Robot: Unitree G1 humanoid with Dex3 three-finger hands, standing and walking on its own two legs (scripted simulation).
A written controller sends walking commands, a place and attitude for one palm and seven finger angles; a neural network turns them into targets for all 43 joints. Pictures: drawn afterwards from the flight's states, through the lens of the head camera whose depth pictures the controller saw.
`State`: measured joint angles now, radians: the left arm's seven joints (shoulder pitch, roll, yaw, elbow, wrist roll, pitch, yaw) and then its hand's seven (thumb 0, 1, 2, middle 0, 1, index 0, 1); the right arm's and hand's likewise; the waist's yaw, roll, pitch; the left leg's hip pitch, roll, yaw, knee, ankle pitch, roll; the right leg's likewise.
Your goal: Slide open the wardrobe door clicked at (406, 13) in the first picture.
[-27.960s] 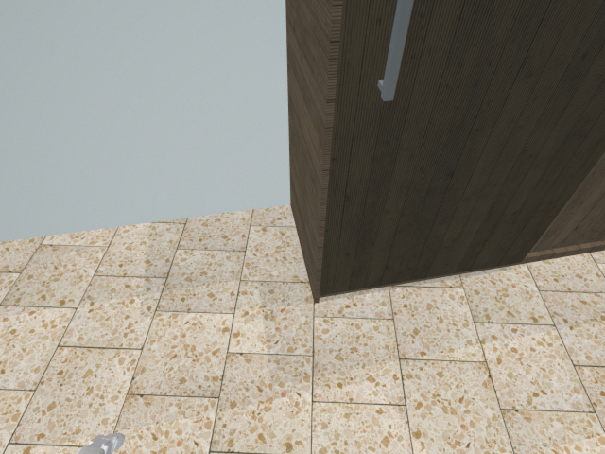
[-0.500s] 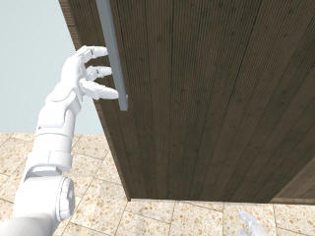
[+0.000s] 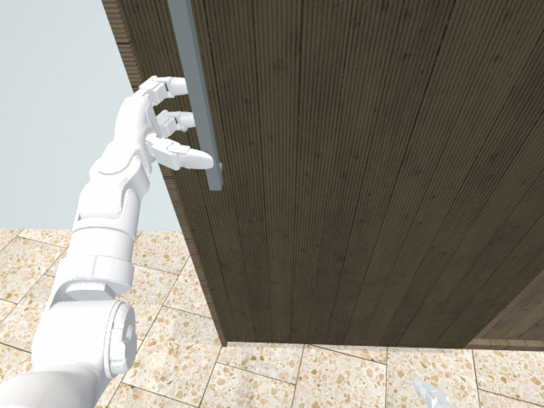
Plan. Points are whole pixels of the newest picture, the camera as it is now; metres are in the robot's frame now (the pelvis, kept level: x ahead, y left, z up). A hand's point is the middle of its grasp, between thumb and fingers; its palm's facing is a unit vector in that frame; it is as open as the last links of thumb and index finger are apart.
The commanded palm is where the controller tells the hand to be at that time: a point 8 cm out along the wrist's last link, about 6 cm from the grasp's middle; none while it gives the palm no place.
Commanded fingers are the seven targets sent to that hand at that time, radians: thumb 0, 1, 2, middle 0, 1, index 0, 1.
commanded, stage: slide the fingers in behind the handle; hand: left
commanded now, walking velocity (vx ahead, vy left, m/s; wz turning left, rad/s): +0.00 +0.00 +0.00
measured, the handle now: (202, 96) +0.48 +0.13 +0.25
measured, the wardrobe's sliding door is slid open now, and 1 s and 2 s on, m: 0.00 0.00 0.00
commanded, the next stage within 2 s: grip the handle and tug to test in 1.56 s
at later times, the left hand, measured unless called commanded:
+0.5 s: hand (194, 132) +0.41 +0.13 +0.23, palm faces +0.00 -1.00 +0.00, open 14.1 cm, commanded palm +0.39 +0.18 +0.22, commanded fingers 0.00 -0.50 0.30 -0.30 -1.20 -0.30 -1.20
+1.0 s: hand (201, 138) +0.41 +0.12 +0.22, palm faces +0.01 -1.00 +0.00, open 14.0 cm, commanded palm +0.39 +0.16 +0.22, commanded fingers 0.00 -0.50 0.30 -0.30 -1.20 -0.30 -1.20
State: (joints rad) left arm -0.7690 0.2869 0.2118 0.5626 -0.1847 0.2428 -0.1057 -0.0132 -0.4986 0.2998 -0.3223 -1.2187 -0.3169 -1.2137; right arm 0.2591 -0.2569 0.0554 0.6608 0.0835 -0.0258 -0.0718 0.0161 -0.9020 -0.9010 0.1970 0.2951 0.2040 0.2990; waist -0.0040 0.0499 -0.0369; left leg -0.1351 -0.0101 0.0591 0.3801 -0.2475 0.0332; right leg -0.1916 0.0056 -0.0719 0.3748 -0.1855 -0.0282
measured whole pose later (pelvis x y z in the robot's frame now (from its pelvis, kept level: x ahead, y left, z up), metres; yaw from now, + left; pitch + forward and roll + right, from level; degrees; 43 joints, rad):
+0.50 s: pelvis +0.00 +0.00 +0.00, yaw +1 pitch -1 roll +0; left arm -0.72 0.23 0.16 0.43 -0.19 0.34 -0.05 -0.01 -0.50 0.30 -0.30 -1.20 -0.28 -1.20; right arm 0.19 -0.25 0.06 0.64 0.08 0.00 -0.07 0.02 -0.90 -0.90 0.20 0.30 0.20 0.30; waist 0.02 0.05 -0.04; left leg -0.12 -0.01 0.05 0.38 -0.25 0.03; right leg -0.17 0.00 -0.08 0.37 -0.19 -0.03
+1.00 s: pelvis +0.00 -0.01 +0.00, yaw +1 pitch -1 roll +0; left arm -0.71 0.22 0.15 0.41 -0.18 0.36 -0.03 -0.01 -0.50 0.30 -0.30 -1.20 -0.30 -1.20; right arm 0.20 -0.25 0.06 0.65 0.08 0.02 -0.08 0.02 -0.90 -0.90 0.20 0.30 0.20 0.30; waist 0.01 0.04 -0.03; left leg -0.11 0.00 0.05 0.38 -0.25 0.02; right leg -0.16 0.01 -0.08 0.37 -0.19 -0.04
